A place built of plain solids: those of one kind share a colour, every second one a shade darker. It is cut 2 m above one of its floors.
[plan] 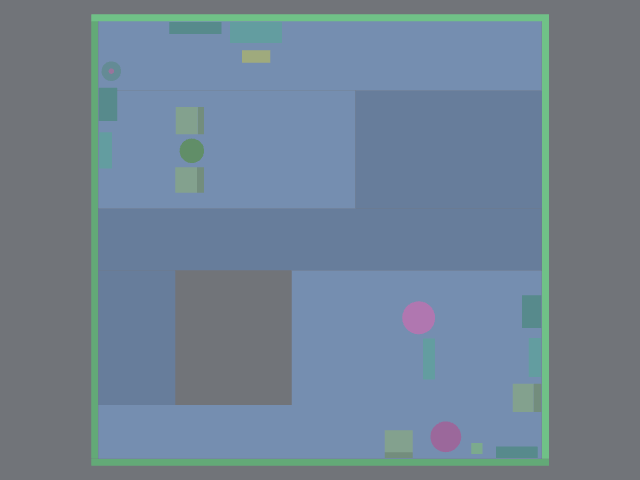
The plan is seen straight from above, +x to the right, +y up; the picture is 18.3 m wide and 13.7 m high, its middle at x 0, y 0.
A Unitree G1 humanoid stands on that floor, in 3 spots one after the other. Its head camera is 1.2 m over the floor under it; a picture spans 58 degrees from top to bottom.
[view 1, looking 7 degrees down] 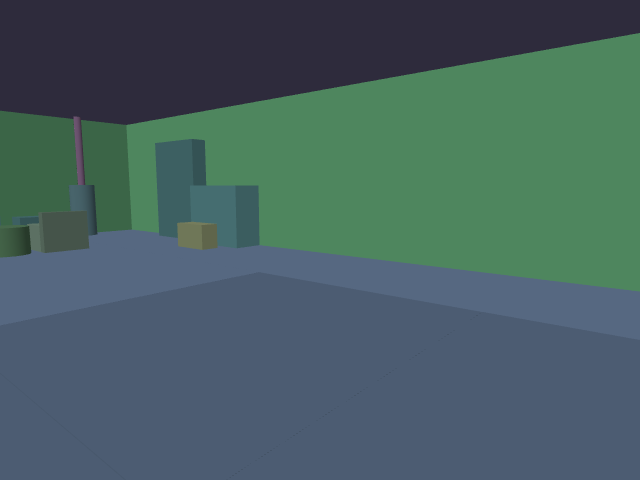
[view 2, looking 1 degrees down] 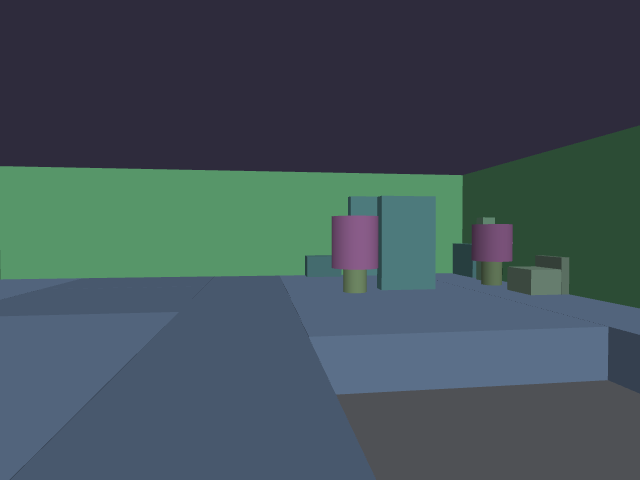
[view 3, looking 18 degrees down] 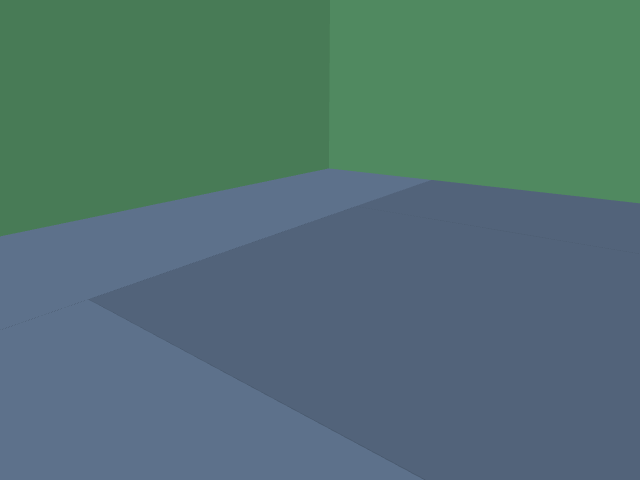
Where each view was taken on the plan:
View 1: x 5.47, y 0.12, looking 129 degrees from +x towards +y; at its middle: wall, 7.95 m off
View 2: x -5.74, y -0.30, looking -8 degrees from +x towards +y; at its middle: wall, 12.20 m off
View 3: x -0.10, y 1.60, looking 37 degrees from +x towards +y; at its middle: floor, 3.88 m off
